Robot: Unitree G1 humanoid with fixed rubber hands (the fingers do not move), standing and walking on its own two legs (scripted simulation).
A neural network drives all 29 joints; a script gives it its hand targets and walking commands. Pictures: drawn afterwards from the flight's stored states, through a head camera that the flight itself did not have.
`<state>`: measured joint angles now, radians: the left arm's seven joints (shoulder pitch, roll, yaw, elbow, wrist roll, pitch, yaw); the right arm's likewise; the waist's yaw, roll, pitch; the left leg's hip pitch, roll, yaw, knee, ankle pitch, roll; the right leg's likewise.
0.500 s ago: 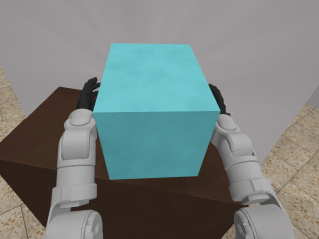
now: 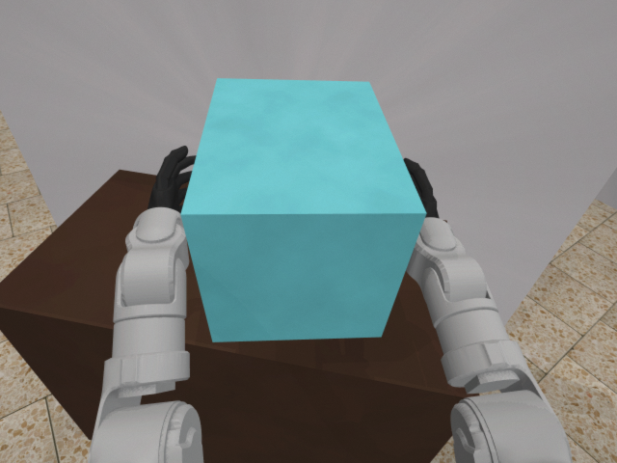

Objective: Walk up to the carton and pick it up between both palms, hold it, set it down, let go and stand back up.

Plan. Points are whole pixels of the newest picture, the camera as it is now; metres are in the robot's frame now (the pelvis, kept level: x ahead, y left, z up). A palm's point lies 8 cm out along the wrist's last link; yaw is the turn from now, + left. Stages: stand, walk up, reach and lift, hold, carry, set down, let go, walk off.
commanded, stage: set down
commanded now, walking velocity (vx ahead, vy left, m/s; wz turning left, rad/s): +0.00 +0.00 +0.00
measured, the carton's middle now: (296, 203) +0.41 +0.01 +0.16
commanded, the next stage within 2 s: none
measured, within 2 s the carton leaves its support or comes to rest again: neither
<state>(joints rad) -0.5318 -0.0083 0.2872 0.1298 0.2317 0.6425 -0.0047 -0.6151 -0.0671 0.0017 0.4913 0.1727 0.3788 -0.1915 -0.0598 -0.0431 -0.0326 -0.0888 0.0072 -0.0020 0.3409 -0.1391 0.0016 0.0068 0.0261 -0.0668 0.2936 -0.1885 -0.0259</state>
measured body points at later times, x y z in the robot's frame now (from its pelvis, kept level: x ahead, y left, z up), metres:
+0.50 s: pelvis +0.00 -0.01 +0.00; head -0.03 +0.03 +0.45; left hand +0.38 +0.16 +0.14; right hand +0.37 -0.16 +0.12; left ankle +0.04 +0.12 -0.75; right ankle -0.01 -0.10 -0.75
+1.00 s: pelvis +0.02 +0.00 +0.00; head +0.00 +0.03 +0.45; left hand +0.41 +0.17 +0.11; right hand +0.39 -0.15 +0.09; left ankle +0.04 +0.12 -0.75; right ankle -0.01 -0.10 -0.75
